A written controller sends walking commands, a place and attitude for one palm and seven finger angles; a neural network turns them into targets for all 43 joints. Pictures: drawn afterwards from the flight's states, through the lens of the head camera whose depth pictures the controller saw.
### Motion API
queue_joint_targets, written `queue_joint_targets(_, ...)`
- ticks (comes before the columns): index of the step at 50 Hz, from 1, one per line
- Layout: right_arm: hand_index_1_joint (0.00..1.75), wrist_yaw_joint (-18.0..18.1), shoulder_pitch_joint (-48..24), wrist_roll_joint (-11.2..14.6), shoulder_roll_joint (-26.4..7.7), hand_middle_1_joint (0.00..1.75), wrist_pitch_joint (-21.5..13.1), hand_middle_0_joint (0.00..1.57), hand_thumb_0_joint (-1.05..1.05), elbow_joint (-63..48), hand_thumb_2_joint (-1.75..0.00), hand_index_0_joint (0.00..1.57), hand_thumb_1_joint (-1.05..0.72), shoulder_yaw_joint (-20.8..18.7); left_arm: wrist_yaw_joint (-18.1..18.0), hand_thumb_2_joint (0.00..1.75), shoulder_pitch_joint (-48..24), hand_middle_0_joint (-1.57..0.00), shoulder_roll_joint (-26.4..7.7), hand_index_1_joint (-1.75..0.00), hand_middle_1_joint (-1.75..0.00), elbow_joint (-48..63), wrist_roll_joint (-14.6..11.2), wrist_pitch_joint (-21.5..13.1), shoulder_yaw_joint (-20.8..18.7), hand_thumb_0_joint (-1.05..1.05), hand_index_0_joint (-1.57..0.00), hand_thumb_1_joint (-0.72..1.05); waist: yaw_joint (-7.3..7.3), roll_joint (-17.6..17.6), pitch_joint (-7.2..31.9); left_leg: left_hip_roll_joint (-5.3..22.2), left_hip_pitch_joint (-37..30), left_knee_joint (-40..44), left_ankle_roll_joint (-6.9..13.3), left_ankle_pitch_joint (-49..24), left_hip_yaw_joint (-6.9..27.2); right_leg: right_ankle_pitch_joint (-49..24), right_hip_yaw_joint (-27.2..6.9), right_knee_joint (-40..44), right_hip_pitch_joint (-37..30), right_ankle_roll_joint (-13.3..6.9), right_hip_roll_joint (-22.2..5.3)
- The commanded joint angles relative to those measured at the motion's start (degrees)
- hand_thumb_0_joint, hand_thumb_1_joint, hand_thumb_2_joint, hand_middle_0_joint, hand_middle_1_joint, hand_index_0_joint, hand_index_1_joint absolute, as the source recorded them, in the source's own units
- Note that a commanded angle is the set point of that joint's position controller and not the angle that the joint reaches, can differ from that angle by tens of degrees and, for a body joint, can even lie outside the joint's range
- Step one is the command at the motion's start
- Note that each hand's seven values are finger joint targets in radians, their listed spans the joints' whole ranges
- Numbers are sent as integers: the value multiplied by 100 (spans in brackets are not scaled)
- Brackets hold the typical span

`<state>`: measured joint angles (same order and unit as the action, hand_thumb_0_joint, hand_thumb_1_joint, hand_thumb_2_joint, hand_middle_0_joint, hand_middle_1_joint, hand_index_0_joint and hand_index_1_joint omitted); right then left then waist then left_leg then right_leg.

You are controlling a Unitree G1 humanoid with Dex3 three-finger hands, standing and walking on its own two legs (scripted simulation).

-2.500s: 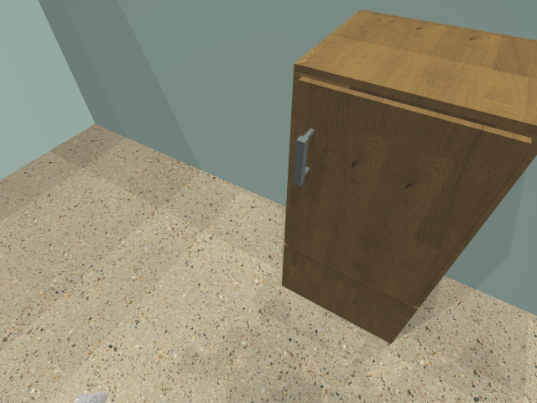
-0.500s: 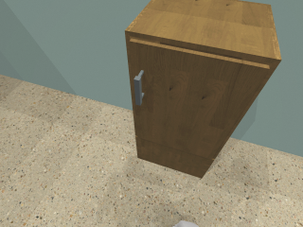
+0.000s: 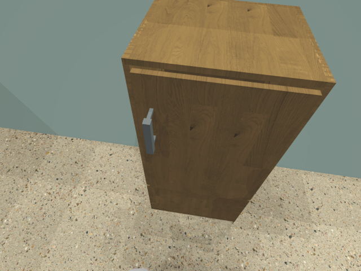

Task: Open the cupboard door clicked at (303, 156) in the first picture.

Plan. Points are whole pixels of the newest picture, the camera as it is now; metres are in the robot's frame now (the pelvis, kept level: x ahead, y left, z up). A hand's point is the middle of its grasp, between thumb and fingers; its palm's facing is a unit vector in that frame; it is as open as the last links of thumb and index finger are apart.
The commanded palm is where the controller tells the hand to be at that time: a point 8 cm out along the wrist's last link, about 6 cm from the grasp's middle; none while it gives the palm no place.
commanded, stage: shuffle to correct the standing spot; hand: left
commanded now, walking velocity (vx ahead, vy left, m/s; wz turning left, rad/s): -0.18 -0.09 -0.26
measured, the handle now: (150, 131) +0.45 +0.12 +0.00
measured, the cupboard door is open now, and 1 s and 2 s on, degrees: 0 0 0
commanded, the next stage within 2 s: come to a stop and stand still in 0.32 s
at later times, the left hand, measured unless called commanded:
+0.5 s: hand out of the picture +0.05 +0.17 -0.14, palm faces -0.09 -0.96 -0.26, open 7.4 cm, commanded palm none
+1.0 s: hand out of the picture -0.15 +0.17 -0.15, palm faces +0.06 -0.98 -0.20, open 7.3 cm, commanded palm none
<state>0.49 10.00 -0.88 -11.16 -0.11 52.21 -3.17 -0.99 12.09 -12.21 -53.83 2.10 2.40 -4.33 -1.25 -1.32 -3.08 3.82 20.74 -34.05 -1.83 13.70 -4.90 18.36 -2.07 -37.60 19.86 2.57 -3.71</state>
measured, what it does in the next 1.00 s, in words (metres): walks backwards: right foot, then left foot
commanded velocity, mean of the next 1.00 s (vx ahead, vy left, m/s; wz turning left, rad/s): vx -0.01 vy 0.00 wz -0.02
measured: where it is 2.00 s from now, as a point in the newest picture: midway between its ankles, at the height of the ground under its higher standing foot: outside the picture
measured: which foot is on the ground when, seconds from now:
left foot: down 0.00-0.44, up 0.46-0.98, down 1.00-1.00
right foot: down 0.00-0.00, up 0.02-0.40, down 0.42-1.00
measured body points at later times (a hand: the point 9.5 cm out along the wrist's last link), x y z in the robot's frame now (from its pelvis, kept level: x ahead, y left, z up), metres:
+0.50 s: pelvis -0.06 -0.02 +0.01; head -0.04 -0.04 +0.46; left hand +0.05 +0.22 -0.12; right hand -0.07 -0.26 -0.16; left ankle +0.01 +0.13 -0.70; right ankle -0.08 -0.09 -0.72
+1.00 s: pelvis -0.10 -0.01 +0.02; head -0.10 -0.01 +0.47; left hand -0.15 +0.22 -0.14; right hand -0.07 -0.24 -0.14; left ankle -0.12 +0.13 -0.72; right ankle -0.08 -0.10 -0.72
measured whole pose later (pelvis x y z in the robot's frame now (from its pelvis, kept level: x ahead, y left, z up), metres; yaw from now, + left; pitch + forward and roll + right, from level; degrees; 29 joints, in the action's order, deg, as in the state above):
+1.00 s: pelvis -0.10 -0.01 +0.02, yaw -3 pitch +0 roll +0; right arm 1.1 14.1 -0.9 -9.7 0.3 60.1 -2.2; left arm -1.0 21.5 -8.1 -64.8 1.5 1.2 -2.8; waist -2.7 0.7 0.7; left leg 2.6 9.4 -25.0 -0.1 17.7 -1.4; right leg 11.0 5.2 -24.3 13.8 -2.8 0.9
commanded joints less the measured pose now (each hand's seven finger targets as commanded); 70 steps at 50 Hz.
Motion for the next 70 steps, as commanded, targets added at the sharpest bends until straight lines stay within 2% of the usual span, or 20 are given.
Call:
queue_joint_targets(1, 30, 168, 1005, -85, -1206, 30, -17, 20, 0, -91, -90, 20, -90, -220, -126, 90, 61, -20, -350, -30, -30, 526, -64, 17, -99, 0, -20, 90, 389, 1605, 723, 2137, -1131, 1395, 1231, -3665, 1993, 2104, -68, -2956, 1148, -71, 527)
queue_joint_targets(5, 30, 239, 14, -91, -783, 30, -38, 20, 0, -297, -90, 20, -90, -80, 1, 90, 349, -20, -442, -30, -30, 250, -84, 7, -169, 0, -20, 90, 4, 1010, 702, 1343, -1168, 980, 1108, -3897, 730, 1037, -26, -3713, 1183, 43, 374)
queue_joint_targets(12, 30, 288, 554, -72, -902, 30, 19, 20, 0, 111, -90, 20, -90, -197, 32, 90, -101, -20, -376, -30, -30, 400, -107, 123, -78, 0, -20, 90, 350, 922, 782, 1769, -1734, 1191, 1375, -3412, 1187, 1299, 31, -2021, 771, 25, 337)
queue_joint_targets(16, 30, 247, 567, -90, -1079, 30, 73, 20, 0, 218, -90, 20, -90, -276, 58, 90, -53, -20, -319, -30, -30, 398, -104, 116, -20, 0, -20, 90, 376, 1112, 799, 1834, -1415, 1237, 1225, -3161, 1202, 1159, 212, -745, 44, -137, 295)
queue_joint_targets(19, 30, 200, 433, -54, -1164, 30, 129, 20, 0, 240, -90, 20, -90, -331, 65, 90, 437, -20, -366, -30, -30, 221, -115, 114, -52, 0, -20, 90, 153, 1028, 903, 1556, -834, 1184, 853, -2131, 890, 58, 498, 700, -955, -253, 376)
queue_joint_targets(20, 30, 184, 458, -24, -1059, 30, 149, 20, 0, 230, -90, 20, -90, -345, 54, 90, 526, -20, -498, -30, -30, 199, -80, 85, -63, 0, -20, 90, 115, 749, 748, 1368, -453, 900, 646, -1724, 742, -499, 432, 1444, -1334, -307, 271)
queue_joint_targets(21, 30, 159, 517, 25, -779, 30, 182, 20, 0, 199, -90, 20, -90, -312, 30, 90, 497, -20, -792, -30, -30, 249, -24, 57, -115, 0, -20, 90, 124, -235, 597, 821, 104, 161, 269, -516, 296, -886, -457, 2159, -1432, -602, -474)
queue_joint_targets(22, 30, 119, 325, 20, -323, 30, 206, 20, 0, 39, -90, 20, -90, -209, -8, 90, 281, -20, -1189, -30, -30, 310, 29, 49, -163, 0, -20, 90, 74, -1555, 205, -98, 915, -1119, -81, 1528, -308, -1410, -1491, 2418, -1020, -1250, -1535)
queue_joint_targets(23, 30, 184, -6, -35, -430, 30, 336, 20, 0, 67, -90, 20, -90, -202, -66, 90, 227, -20, -977, -30, -30, 348, -16, 7, -144, 0, -20, 90, -116, -1334, 194, -81, 593, -2116, 71, 1928, 529, -1186, -1464, 2462, -85, -1353, -1596)
queue_joint_targets(25, 30, 131, 322, -31, -248, 30, 384, 20, 0, 268, -90, 20, -90, -191, -115, 90, -325, -20, -671, -30, -30, 365, -43, -56, -49, 0, -20, 90, 304, -96, -72, -95, 687, -3029, 103, 1224, 812, -370, -1071, 2417, 192, -1364, -1208)
queue_joint_targets(26, 30, 85, 617, -53, -217, 30, 348, 20, 0, 394, -90, 20, -90, -167, -106, 90, -414, -20, -612, -30, -30, 362, -53, -133, 2, 0, -20, 90, 428, 12, -30, -49, 702, -2969, 62, 860, 724, -188, -788, 2333, 31, -1216, -1019)
queue_joint_targets(28, 30, 49, 843, -80, -265, 30, 261, 20, 0, 520, -90, 20, -90, -138, -84, 90, -183, -20, -479, -30, -30, 250, -98, -251, 54, 0, -20, 90, 314, -310, 105, -7, 655, -2437, -22, 532, 575, -55, -725, 2364, -443, -1077, -865)
queue_joint_targets(32, 30, 57, 552, -100, -310, 30, 156, 20, 0, 512, -90, 20, -90, -72, -72, 90, 615, -20, -483, -30, -30, -140, -98, -339, 30, 0, -20, 90, -100, -412, -9, 59, 839, -1460, -104, 803, 511, 6, -1421, 2570, -1342, -1175, -1217)
queue_joint_targets(41, 30, 43, 559, -38, -202, 30, 104, 20, 0, 554, -90, 20, -90, 11, -77, 90, 945, -20, -583, -30, -30, -506, -51, -342, -41, 0, -20, 90, -167, -539, 118, -89, 285, -610, 17, 1045, 439, -209, -1500, 2656, -1454, -1280, -1301)
queue_joint_targets(45, 30, 39, 860, -8, -73, 30, 83, 20, 0, 665, -90, 20, -90, 41, -65, 90, 714, -20, -548, -30, -30, -604, -47, -296, -21, 0, -20, 90, 49, -651, 134, -222, -675, 159, 109, 694, 251, 478, -1094, 2738, -653, -1034, -1015)
queue_joint_targets(48, 30, 102, 1362, 14, -94, 30, 23, 20, 0, 934, -90, 20, -90, 83, -47, 90, 527, -20, -349, -30, -30, -685, -103, -241, 46, 0, -20, 90, 307, -370, -16, -156, -1820, 1285, 232, 156, 332, 915, -563, 2463, 377, -552, -505)
queue_joint_targets(51, 30, 213, 1134, -26, -596, 30, -26, 20, 0, 803, -90, 20, -90, 56, 0, 90, 814, -20, 150, -30, -30, -718, -117, -266, 161, 0, -20, 90, 104, 530, -153, 856, -733, 2059, 626, 1341, 1497, -41, 231, 1623, -75, -250, 76)
queue_joint_targets(53, 30, 201, 697, -16, -470, 30, -66, 20, 0, 807, -90, 20, -90, 114, 6, 90, 761, -20, 98, -30, -30, -852, -75, -202, 190, 0, -20, 90, -35, 1049, -488, 699, -75, 2545, 542, 1600, 1499, -485, 415, 1300, -638, -190, 68)
queue_joint_targets(60, 30, 245, 955, 51, -222, 30, -153, 20, 0, 1065, -90, 20, -90, 247, -44, 90, 915, -20, -31, -30, -30, -1193, -120, -314, 292, 0, -20, 90, 17, 102, -2, 310, -949, 1687, 346, -930, 832, -1495, 124, 1765, -1082, -290, -267)
queue_joint_targets(70, 30, 269, 1130, 49, -118, 30, -173, 20, 0, 1275, -90, 20, -90, 272, -91, 90, 715, -20, -28, -30, -30, -1184, -143, -291, 305, 0, -20, 90, 26, 209, -108, 317, -897, 1687, 313, -1176, 796, -1680, 184, 1664, -1261, -314, -267)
